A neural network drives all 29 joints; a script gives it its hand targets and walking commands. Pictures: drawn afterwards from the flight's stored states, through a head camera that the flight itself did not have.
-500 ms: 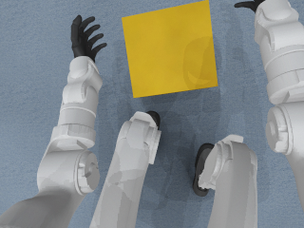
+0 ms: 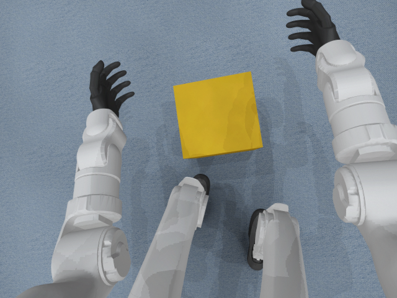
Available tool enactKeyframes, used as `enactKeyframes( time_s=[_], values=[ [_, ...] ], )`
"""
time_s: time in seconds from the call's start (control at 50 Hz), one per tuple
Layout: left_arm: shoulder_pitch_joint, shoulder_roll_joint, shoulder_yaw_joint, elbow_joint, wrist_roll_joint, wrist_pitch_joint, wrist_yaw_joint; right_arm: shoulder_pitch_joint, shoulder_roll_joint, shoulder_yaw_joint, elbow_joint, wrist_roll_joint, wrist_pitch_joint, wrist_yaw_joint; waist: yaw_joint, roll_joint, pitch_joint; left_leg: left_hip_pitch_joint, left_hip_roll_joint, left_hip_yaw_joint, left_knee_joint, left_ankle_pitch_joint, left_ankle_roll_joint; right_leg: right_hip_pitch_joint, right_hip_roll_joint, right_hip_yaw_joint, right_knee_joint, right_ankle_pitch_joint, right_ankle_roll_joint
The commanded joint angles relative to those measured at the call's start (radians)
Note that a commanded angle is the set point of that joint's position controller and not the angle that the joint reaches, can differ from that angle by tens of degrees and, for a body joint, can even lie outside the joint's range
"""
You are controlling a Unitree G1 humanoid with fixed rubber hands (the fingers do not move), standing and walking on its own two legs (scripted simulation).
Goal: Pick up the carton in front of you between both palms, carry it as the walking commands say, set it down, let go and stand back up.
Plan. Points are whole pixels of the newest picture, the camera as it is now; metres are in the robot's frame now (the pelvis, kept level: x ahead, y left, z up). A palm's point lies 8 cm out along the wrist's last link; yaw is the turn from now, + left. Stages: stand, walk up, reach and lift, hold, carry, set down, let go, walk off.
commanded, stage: set down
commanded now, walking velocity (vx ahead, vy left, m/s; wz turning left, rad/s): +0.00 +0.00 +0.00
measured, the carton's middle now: (219, 122) +0.45 +0.09 -0.44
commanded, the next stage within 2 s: let go in 0.16 s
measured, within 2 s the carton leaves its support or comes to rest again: neither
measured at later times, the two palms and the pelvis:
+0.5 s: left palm (58, 125) +0.35 +0.25 +0.04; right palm (391, 88) +0.46 -0.13 +0.02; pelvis +0.04 +0.02 +0.13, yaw -3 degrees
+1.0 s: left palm out of the picture +0.27 +0.25 +0.14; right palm out of the picture +0.34 -0.19 +0.12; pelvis +0.12 +0.01 +0.21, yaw +0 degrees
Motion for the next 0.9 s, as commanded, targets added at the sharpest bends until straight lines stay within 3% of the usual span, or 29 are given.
enactKeyframes(
  time_s=[0.0, 0.12, 0.2, 0.28, 0.36, 0.4, 0.46, 0.54, 0.62, 0.7, 0.88],
  values=[
    [-0.116, 0.087, 0.019, -0.090, 0.026, -0.022, -0.012, -0.254, -0.071, -0.045, -0.057, -0.021, -0.025, 0.008, 0.050, -0.159, -0.921, 0.666, -0.046, 0.159, -0.144, 0.335, -0.045, 0.529, 0.041, -0.047, -0.268, 0.227, 0.004],
    [-0.083, 0.068, 0.032, -0.093, 0.057, -0.026, -0.024, -0.222, -0.068, -0.065, -0.047, -0.039, -0.042, 0.027, 0.058, -0.151, -0.902, 0.777, -0.040, 0.146, -0.252, 0.369, -0.044, 0.598, 0.045, -0.045, -0.379, 0.256, 0.002],
    [-0.023, 0.059, 0.018, -0.101, 0.079, -0.037, -0.046, -0.140, -0.041, -0.097, -0.060, -0.061, -0.054, 0.027, 0.041, -0.147, -0.921, 0.851, -0.039, 0.141, -0.313, 0.406, -0.040, 0.683, 0.047, -0.042, -0.447, 0.318, 0.005],
    [0.141, 0.070, -0.015, -0.135, 0.107, -0.061, -0.094, 0.053, 0.020, -0.141, -0.141, -0.094, -0.073, -0.003, 0.018, -0.131, -0.995, 0.995, -0.042, 0.138, -0.370, 0.493, -0.028, 0.805, 0.052, -0.039, -0.515, 0.444, 0.014],
    [0.316, 0.103, -0.069, -0.195, 0.134, -0.089, -0.157, 0.267, 0.122, -0.163, -0.296, -0.108, -0.097, -0.061, -0.001, -0.096, -0.977, 1.141, -0.043, 0.125, -0.439, 0.531, -0.010, 0.924, 0.050, -0.034, -0.602, 0.513, 0.024],
    [0.365, 0.124, -0.101, -0.215, 0.136, -0.099, -0.187, 0.349, 0.168, -0.168, -0.375, -0.106, -0.112, -0.099, -0.015, -0.081, -0.911, 1.194, -0.042, 0.114, -0.477, 0.502, -0.001, 0.965, 0.047, -0.031, -0.657, 0.492, 0.028],
    [0.446, 0.150, -0.150, -0.202, 0.134, -0.113, -0.223, 0.466, 0.204, -0.178, -0.446, -0.105, -0.135, -0.150, -0.042, -0.052, -0.746, 1.282, -0.033, 0.093, -0.542, 0.403, 0.011, 0.962, 0.039, -0.038, -0.753, 0.358, 0.034],
    [0.589, 0.172, -0.225, -0.164, 0.128, -0.135, -0.251, 0.643, 0.220, -0.166, -0.462, -0.098, -0.171, -0.175, -0.063, -0.008, -0.512, 1.402, -0.014, 0.060, -0.632, 0.251, 0.020, 0.960, 0.029, -0.054, -0.851, 0.159, 0.027],
    [0.735, 0.198, -0.297, -0.176, 0.102, -0.161, -0.249, 0.814, 0.213, -0.154, -0.452, -0.072, -0.211, -0.170, -0.069, 0.049, -0.389, 1.544, -0.007, 0.024, -0.711, 0.231, 0.023, 1.013, 0.028, -0.063, -0.897, 0.139, 0.010],
    [0.883, 0.219, -0.360, -0.264, 0.081, -0.173, -0.228, 0.966, 0.181, -0.139, -0.467, -0.036, -0.241, -0.150, -0.077, 0.095, -0.339, 1.753, -0.001, -0.014, -0.759, 0.389, 0.012, 1.084, 0.030, -0.067, -0.944, 0.208, -0.008],
    [0.978, 0.246, -0.380, -0.287, 0.047, -0.176, -0.207, 1.216, 0.155, -0.109, -0.482, -0.017, -0.267, -0.099, -0.160, 0.057, -0.161, 1.895, -0.008, -0.027, -0.845, 0.564, 0.001, 1.330, 0.001, -0.040, -1.078, 0.382, -0.002]
  ],
)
